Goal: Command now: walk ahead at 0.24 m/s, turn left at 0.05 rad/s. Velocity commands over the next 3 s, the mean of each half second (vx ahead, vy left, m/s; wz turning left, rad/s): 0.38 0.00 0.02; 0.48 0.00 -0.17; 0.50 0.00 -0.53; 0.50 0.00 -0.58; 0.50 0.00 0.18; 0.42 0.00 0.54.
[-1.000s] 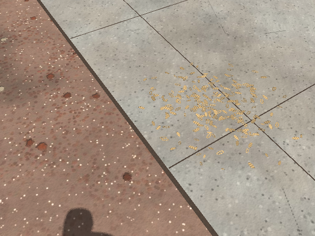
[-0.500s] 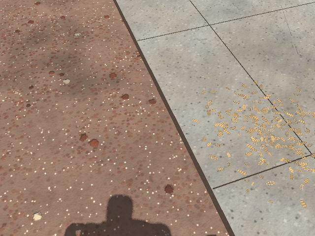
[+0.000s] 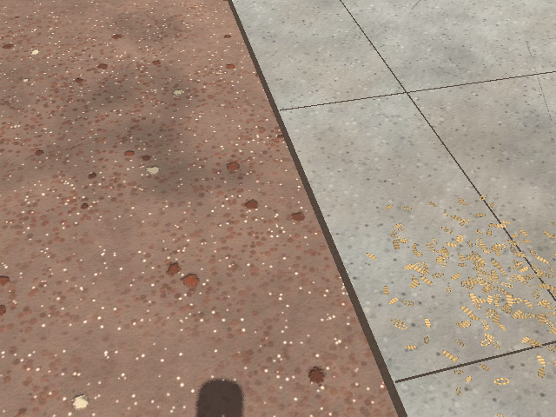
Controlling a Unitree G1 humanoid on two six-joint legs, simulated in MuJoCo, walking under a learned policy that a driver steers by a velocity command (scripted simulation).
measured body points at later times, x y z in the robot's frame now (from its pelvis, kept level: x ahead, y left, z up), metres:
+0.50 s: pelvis +0.17 -0.04 +0.01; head +0.19 -0.05 +0.46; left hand +0.14 +0.24 -0.12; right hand +0.37 -0.28 -0.09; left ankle +0.34 +0.14 -0.68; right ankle +0.06 -0.12 -0.74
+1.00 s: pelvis +0.46 +0.01 +0.01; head +0.48 +0.01 +0.46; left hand +0.64 +0.27 -0.10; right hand +0.48 -0.27 -0.12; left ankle +0.42 +0.10 -0.74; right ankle +0.61 -0.18 -0.67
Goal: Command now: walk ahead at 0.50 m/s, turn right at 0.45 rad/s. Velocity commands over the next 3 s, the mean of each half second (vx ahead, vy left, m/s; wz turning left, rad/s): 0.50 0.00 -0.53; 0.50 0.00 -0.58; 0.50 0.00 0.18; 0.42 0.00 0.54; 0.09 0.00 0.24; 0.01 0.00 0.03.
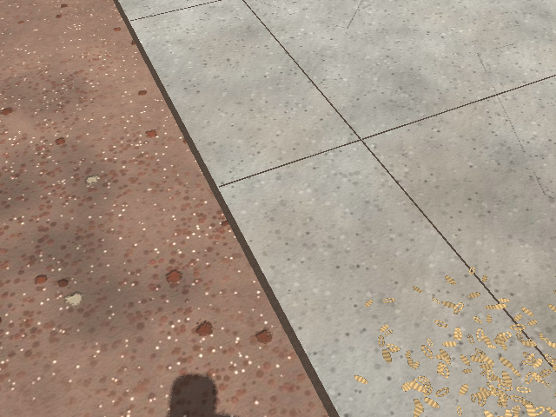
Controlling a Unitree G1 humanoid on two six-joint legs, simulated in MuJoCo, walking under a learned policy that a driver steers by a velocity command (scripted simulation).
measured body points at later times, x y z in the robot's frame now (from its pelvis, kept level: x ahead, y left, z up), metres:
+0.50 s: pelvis +0.29 -0.07 +0.00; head +0.33 -0.10 +0.45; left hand +0.44 +0.19 -0.10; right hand +0.42 -0.38 -0.09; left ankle +0.49 +0.09 -0.68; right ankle +0.25 -0.13 -0.74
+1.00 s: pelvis +0.57 -0.11 +0.00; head +0.60 -0.13 +0.45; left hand +0.87 +0.01 -0.09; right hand +0.44 -0.37 -0.12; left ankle +0.59 +0.00 -0.74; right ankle +0.58 -0.31 -0.67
